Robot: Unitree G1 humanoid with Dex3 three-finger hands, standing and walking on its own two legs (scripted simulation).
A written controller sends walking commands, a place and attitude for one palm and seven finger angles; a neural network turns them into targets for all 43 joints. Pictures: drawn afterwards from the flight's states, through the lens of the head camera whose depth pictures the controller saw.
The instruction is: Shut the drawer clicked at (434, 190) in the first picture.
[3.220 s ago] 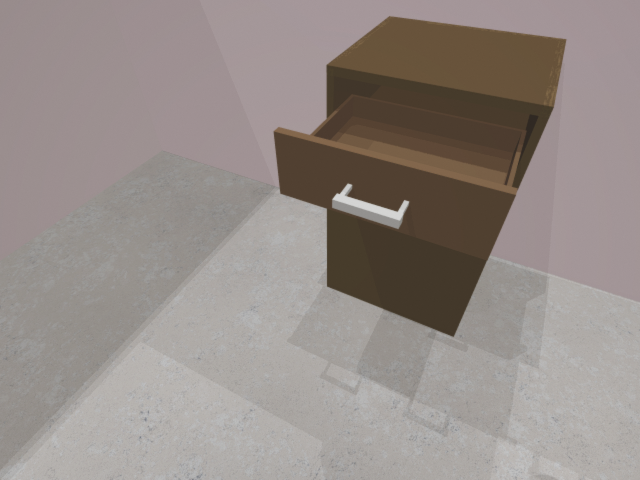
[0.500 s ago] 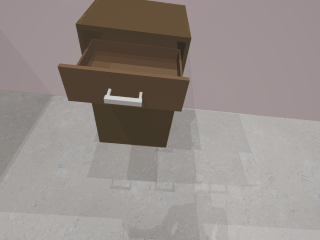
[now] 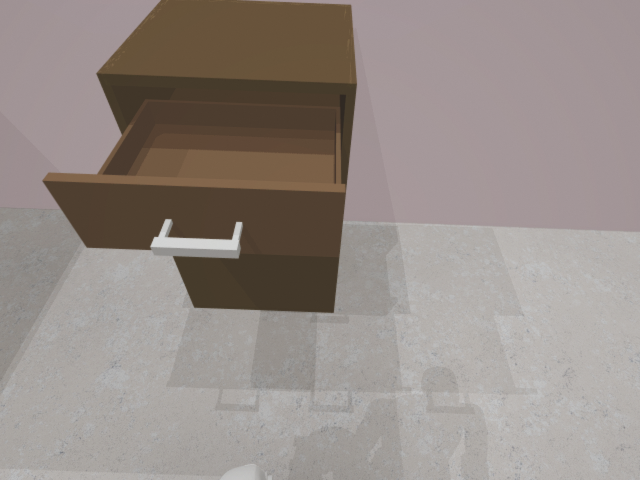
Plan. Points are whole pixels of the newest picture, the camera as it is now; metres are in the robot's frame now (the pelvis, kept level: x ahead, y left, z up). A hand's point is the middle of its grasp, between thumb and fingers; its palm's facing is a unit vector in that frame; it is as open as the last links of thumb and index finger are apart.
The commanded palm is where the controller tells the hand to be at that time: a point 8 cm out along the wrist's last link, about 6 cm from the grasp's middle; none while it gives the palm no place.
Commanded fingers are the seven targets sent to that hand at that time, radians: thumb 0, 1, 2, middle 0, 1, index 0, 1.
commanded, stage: take the last steps up to it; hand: left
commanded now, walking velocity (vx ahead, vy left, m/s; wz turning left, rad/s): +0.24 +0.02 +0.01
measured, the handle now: (199, 237) +0.47 +0.21 +0.00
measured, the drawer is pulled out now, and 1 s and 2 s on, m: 0.29 0.29 0.29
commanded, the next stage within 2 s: come to a stop and stand still in 0.22 s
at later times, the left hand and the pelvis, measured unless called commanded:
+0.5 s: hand out of the picture +0.14 +0.21 -0.19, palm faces +0.06 -0.99 -0.14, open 7.4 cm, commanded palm none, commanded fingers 0.00 0.90 0.90 -0.20 -0.30 -0.20 -0.30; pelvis +0.13 +0.04 +0.00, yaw -1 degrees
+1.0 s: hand out of the picture +0.14 +0.18 -0.16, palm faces +0.06 -0.96 -0.26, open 7.3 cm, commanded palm none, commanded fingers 0.00 0.90 0.90 -0.20 -0.30 -0.20 -0.30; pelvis +0.10 +0.00 +0.00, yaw +0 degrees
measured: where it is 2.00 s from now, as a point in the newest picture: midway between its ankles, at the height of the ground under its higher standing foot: outside the picture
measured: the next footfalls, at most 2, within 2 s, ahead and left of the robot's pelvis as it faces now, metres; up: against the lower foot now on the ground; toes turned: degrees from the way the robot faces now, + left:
left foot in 0.18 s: +0.21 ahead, +0.12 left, +0.00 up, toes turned +8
right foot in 0.70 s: +0.15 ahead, -0.11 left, +0.00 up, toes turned -5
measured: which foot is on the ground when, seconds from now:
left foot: up 0.00-0.16, down 0.18-0.72, up 0.74-1.00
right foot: down 0.00-0.20, up 0.22-0.68, down 0.70-1.00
